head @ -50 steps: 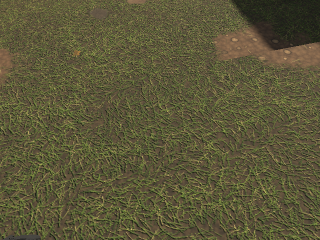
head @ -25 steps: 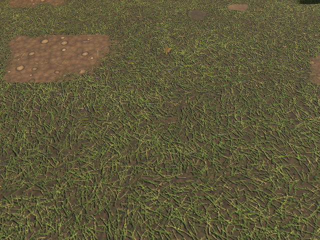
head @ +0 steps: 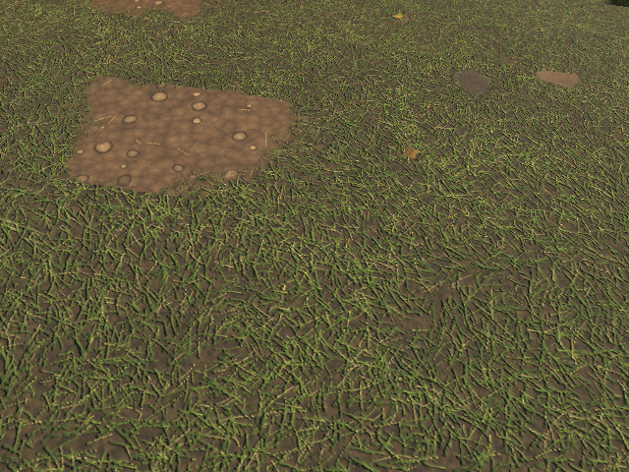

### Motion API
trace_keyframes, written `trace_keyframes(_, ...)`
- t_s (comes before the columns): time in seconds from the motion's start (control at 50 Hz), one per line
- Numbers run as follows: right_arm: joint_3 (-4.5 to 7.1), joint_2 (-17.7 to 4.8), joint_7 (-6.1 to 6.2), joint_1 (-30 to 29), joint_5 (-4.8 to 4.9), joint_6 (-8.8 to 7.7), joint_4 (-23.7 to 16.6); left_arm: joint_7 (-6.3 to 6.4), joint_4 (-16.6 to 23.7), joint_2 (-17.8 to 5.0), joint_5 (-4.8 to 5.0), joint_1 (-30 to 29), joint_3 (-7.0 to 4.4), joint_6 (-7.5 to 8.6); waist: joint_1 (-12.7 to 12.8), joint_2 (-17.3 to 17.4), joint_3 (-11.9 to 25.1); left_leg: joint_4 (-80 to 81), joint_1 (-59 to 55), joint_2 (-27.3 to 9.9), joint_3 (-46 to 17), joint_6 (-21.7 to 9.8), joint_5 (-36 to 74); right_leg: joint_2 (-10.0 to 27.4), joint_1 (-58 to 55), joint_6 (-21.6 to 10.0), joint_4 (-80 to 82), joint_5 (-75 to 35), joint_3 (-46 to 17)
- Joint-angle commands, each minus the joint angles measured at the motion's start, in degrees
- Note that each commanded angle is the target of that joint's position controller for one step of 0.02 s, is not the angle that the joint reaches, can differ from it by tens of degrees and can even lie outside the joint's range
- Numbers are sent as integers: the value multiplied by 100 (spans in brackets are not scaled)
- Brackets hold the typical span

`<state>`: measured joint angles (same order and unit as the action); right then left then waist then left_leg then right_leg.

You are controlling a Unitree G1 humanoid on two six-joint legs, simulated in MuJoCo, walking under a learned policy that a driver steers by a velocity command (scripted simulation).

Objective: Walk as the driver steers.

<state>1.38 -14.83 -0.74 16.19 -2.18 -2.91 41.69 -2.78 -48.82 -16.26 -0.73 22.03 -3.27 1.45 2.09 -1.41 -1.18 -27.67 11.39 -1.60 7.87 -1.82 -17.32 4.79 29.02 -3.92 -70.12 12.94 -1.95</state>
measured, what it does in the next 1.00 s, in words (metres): walks ahead, turning right: right foot, then left foot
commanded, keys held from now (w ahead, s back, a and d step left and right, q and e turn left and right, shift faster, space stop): w+e+shift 0.66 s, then w+q+shift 0.34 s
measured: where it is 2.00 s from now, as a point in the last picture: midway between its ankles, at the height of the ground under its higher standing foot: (474, 171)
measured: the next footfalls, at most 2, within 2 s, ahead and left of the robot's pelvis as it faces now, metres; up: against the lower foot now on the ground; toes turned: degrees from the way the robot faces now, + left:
right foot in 0.32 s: +0.41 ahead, -0.05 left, +0.00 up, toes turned -21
left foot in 0.74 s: +0.88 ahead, -0.10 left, +0.00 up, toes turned -41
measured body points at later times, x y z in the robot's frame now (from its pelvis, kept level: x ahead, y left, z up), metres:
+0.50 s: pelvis +0.40 -0.04 -0.02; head +0.42 -0.04 +0.43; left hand +0.51 +0.23 -0.15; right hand +0.50 -0.33 -0.09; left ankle +0.48 +0.14 -0.64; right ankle +0.38 -0.03 -0.74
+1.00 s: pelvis +0.83 -0.19 +0.00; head +0.84 -0.21 +0.45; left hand +1.17 -0.16 -0.05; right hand +0.58 -0.35 -0.12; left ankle +0.85 -0.07 -0.74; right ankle +0.84 -0.36 -0.69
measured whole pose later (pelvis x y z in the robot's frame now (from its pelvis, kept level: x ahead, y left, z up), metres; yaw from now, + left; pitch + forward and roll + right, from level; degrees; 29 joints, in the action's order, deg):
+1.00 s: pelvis +0.83 -0.19 +0.00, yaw -34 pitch +2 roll +2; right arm 3.2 -16.7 -0.2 34.9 -0.8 -3.4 52.7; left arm -2.4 -35.3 -16.6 -3.2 0.3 0.9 3.9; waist -5.9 -1.3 0.0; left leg -21.7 6.7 5.6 -6.0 -2.9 -16.3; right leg 1.9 36.1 -0.9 -51.0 13.4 -3.1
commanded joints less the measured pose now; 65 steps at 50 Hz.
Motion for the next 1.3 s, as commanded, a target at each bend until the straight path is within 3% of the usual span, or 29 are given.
trace_keyframes(0.02, 183, -539, 21, 234, 106, -262, -49, -134, 329, -164, 1, -265, -62, -116, -133, 838, -411, 2074, -425, -1249, -800, 229, 68, 272, 1340, 35, -372, -706, -40)
trace_keyframes(0.18, 124, -478, 190, 857, 43, -329, 598, -278, 956, -113, -16, -1909, 129, -110, -95, 401, -983, 2210, -1283, -975, 902, 315, 3954, -126, 1679, -388, 1662, -1518, 1017)
trace_keyframes(0.24, 186, -961, 361, 789, 36, -256, 619, -235, 979, -300, 48, -1676, 141, -159, 250, 660, -413, 1226, -1736, -1103, 1125, 418, 7967, -760, 214, -693, 2409, -1265, 1621)
trace_keyframes(0.28, 306, -1343, 456, 368, -31, -97, 491, -136, 616, -719, 51, -213, -21, -225, 1054, 926, 354, -621, -1728, -1353, 955, 342, 9231, -1034, -1287, -927, 2373, -500, 1494)
trace_keyframes(0.3, 348, -1443, 429, -8, -75, -15, 345, -49, 242, -1041, 32, 1023, -194, -220, 1594, 804, 782, -2281, -1089, -1394, 736, 204, 8696, -1052, -2558, -1169, 2649, 20, 1080)
trace_keyframes(0.32, 350, -1297, 289, -235, -15, 31, 320, 86, 11, -1216, 90, 1538, -354, -158, 1719, 96, 797, -4660, -11, -707, 722, 96, 4838, -886, -3602, -1460, 3465, -11, 458)
trace_keyframes(0.34, 64, -282, 135, -500, -116, -77, 67, 176, -7, -1402, 171, 837, -407, -181, 952, -1222, -39, -6692, 2179, 414, 316, 93, -861, -378, -3664, -1625, 3218, -546, -810)
trace_keyframes(0.36, -4, -246, 111, -220, 14, -243, -644, 158, 285, -1763, 23, 318, -432, -196, 291, -1220, 715, -7356, 3776, 591, -949, 274, -1064, 460, -4521, -2639, 4358, 126, -3551)
trace_keyframes(0.38, -25, -562, 91, -381, -79, -423, -705, 194, 416, -1524, -17, 299, -433, -170, 348, -281, 649, -6782, 4046, 240, -1436, 183, -739, 907, -4281, -2490, 5530, 1566, -4484)
trace_keyframes(0.42, -2, -771, 86, -520, -130, -439, -583, 245, 308, -1018, -56, 7, -302, -57, -206, 739, -336, -5673, 3581, -202, -1388, 252, -315, 622, -2709, -1986, 5963, 1448, -3807)
trace_keyframes(0.46, -70, -674, 78, -438, -277, -166, -521, 309, 387, -936, -7, -228, -229, 158, -521, 870, -554, -4914, 2927, -494, -1345, 490, -282, 110, -1524, -1800, 5994, 716, -2938)
trace_keyframes(0.54, -213, -437, -45, -1651, -134, -38, -1005, 291, 395, -1007, 47, -48, -259, 348, -167, 578, -774, -2553, 2144, -576, -861, 707, 1028, -590, -514, -1510, 6147, -764, -1937)
trace_keyframes(0.64, -235, -475, -29, -2200, 72, -69, -1283, 235, 313, -1184, 105, 399, -374, 323, 380, -107, -163, -729, 1603, -24, -768, 427, 2197, -473, -2014, -1015, 5523, -2988, -1987)
trace_keyframes(0.68, -122, -728, 34, -1579, 59, -91, -1114, 286, 321, -1286, 70, 274, -382, 324, 90, -162, 318, -308, 677, 257, -726, 295, 1911, -389, -2525, -766, 4855, -4214, -1930)
trace_keyframes(0.72, 149, -1183, 173, 327, 67, -126, -565, 280, 269, -1480, -55, -24, -380, 361, -1010, -210, 1220, -385, -991, 290, -533, 36, 1260, -300, -2659, -577, 2821, -5103, -1628)
trace_keyframes(0.74, 302, -1465, 290, 1587, 12, -135, -221, 306, 326, -1158, -134, -299, -310, 419, -1596, -66, 1624, -700, -2246, -168, -1033, -89, 166, -539, -1729, -484, 1002, -4170, -1309)
trace_keyframes(0.76, 441, -2043, 271, 1840, -210, -173, -78, 259, 599, -98, 56, 258, -52, 468, -990, 1949, 2057, 69, -3401, -1777, -4217, -787, -1397, -1560, 164, -163, -1256, 866, -908)
trace_keyframes(0.78, 438, -1807, 136, 1260, -61, -128, -79, 235, 643, -252, 44, 500, 55, 509, -636, 2146, 1894, 1271, -3181, -2000, -6556, -1224, -1933, -1564, 1180, -230, -1599, 1245, -1003)
trace_keyframes(0.8, 387, -1288, 78, 535, -1, -127, -211, 253, 640, -545, -46, -71, 25, 438, -532, 1100, 946, 1249, -2417, -1730, -5620, -1324, -1838, -1060, 1447, -258, -1554, 716, -861)
trace_keyframes(0.84, 274, -789, 7, 593, 62, -129, 65, 180, 908, -657, -264, -1021, 47, 392, -491, 113, 382, 1167, -1209, -1067, -4040, -1079, -634, -618, 1098, -212, -733, 446, -549)
trace_keyframes(0.9, 220, -689, 26, 1049, 130, -210, 480, 102, 1306, -430, -399, -1271, 193, 251, -158, 642, -9, 1304, -491, -705, -3669, -1214, 113, -344, 1173, 69, 235, 887, -394)
trace_keyframes(1.0, 376, -1073, 45, 900, 182, -224, 394, -18, 1812, -306, -133, -2420, 453, 306, -224, 687, -306, 2084, 1212, -384, -2910, -1131, 726, -384, -492, 463, 2891, -768, 172)
trace_keyframes(1.06, 408, -1213, -24, 1110, 294, -213, 414, -2, 1888, -565, -102, -2635, 370, 300, -356, 563, -378, 2077, 908, -521, -2990, -929, 1474, -481, -1133, 422, 3498, -1238, 175)
trace_keyframes(1.1, 447, -1362, 29, 1243, 317, -123, 508, 58, 1693, -586, -160, -2060, 304, 310, -130, 642, 9, 1289, 472, -474, -2722, -767, 2588, -667, -1884, 348, 3603, -892, 218)
trace_keyframes(1.14, 482, -1438, 9, 1233, 323, -108, 479, 229, 1241, -1009, -236, -397, 65, 328, 647, 93, 873, -1345, 1015, -11, -2273, -516, 3175, -352, -3821, 92, 3744, -12, -123)
trace_keyframes(1.16, 381, -875, 3, 1247, 289, -141, 304, 335, 1191, -1439, -293, 636, -87, 338, 893, -765, 1651, -3303, 1788, 312, -1927, -464, 480, 1186, -4859, -132, 4157, 2171, -1813)
trace_keyframes(1.18, 273, -487, 28, 1610, 396, -101, 64, 334, 1257, -1534, -221, 234, -125, 289, 391, -1896, 2050, -4616, 2895, 578, -1506, -377, -941, 2071, -4925, -567, 5035, 3011, -4168)
trace_keyframes(1.22, 372, -858, 35, 962, 168, 70, 243, 302, 1298, -645, -152, -431, -11, 286, 172, -404, 737, -4799, 3089, -31, -1521, -342, 17, 1736, -3521, -706, 4994, 1085, -3000)
trace_keyframes(1.3, 398, -591, -197, 322, 29, 417, 47, 212, 823, -525, 17, -324, -20, 496, -169, -428, -325, -3760, 3035, -590, -1428, -227, -60, 1385, -2413, -626, 5397, -927, -1248)
Keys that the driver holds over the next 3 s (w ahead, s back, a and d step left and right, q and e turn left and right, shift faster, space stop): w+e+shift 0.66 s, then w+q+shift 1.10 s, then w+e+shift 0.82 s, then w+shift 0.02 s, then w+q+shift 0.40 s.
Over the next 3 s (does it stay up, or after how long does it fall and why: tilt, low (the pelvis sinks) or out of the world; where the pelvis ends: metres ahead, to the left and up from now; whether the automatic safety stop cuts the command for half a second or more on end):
stays up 2.56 -0.65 -0.39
